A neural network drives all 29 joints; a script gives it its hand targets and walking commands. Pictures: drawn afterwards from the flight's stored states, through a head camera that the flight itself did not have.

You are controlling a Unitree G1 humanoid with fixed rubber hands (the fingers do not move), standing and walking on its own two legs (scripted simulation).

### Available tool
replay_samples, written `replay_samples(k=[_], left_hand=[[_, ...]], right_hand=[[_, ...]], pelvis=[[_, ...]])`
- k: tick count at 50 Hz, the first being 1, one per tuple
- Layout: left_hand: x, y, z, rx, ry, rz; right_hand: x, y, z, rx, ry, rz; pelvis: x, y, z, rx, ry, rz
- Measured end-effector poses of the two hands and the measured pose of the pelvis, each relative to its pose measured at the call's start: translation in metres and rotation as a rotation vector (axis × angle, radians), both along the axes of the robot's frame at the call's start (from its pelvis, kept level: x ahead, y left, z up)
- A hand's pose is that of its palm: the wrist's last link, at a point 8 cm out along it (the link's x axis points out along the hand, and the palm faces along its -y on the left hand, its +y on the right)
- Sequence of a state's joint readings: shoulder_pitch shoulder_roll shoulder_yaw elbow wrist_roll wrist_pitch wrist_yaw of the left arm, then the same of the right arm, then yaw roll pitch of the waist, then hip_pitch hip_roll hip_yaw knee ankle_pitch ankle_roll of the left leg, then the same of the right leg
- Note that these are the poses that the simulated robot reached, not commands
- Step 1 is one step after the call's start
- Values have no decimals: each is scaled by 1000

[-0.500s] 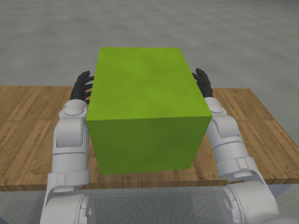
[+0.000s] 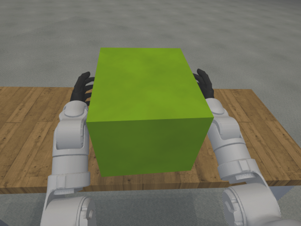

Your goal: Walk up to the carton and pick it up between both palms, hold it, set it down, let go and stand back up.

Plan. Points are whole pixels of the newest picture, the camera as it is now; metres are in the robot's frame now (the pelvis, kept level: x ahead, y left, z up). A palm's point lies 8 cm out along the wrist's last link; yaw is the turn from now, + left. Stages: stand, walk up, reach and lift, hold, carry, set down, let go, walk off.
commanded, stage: hold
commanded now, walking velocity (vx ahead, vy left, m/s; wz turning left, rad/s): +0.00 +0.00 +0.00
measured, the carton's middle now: (144, 107) +0.36 +0.01 +0.17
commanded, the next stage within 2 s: set down in 0.86 s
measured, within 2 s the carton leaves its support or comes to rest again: neither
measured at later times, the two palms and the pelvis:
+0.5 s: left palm (79, 102) +0.35 +0.17 +0.19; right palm (204, 99) +0.36 -0.15 +0.19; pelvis +0.00 +0.00 +0.00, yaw +0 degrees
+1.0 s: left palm (78, 102) +0.35 +0.17 +0.20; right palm (203, 98) +0.36 -0.15 +0.20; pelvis +0.00 +0.00 +0.00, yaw -1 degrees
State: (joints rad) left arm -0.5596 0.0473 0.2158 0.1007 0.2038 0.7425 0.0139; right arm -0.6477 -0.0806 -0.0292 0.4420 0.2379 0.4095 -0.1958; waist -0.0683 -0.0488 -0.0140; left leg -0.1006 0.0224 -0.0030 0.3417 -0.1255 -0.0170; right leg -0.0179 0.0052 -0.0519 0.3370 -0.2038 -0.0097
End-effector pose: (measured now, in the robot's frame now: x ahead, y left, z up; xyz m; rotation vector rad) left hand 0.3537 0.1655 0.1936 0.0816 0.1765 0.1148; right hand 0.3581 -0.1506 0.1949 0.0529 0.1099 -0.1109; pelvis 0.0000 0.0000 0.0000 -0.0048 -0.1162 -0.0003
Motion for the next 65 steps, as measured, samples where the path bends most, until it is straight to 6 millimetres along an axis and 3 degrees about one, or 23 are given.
replay_samples(k=[46,54,60,65], left_hand=[[0,0,0,-13,3,3],[1,6,7,-29,-41,13],[8,10,5,-9,-69,10],[13,10,-13,3,-59,6]], right_hand=[[0,0,0,7,3,0],[5,5,4,30,-43,6],[13,8,-6,5,-78,18],[18,9,-29,-29,-70,21]], pelvis=[[0,0,0,1,2,-6],[1,0,2,3,-1,-8],[5,-1,1,9,-15,-3],[10,-4,1,10,-21,2]])
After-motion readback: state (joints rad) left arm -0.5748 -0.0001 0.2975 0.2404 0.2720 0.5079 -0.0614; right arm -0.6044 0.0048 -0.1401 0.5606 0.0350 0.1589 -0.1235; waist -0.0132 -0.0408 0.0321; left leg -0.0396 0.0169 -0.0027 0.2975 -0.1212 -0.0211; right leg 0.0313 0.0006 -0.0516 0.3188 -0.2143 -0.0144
